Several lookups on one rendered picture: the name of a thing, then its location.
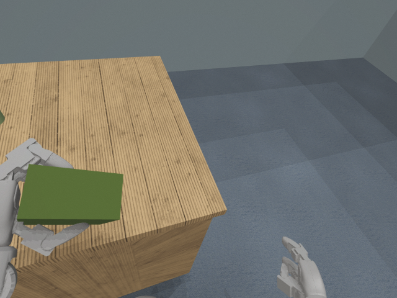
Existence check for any left robot forearm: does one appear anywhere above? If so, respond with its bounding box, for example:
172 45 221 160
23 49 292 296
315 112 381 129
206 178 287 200
0 246 17 298

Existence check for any sponge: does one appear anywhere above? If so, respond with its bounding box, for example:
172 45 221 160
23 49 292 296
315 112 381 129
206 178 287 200
17 164 123 225

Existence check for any left robot hand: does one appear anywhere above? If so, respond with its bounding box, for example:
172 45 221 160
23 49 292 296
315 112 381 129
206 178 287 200
0 138 90 256

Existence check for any right robot hand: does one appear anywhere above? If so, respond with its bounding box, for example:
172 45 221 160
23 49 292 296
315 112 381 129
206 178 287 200
277 237 327 298

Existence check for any table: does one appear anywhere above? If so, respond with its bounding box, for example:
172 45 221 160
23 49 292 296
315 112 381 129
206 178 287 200
0 56 227 298

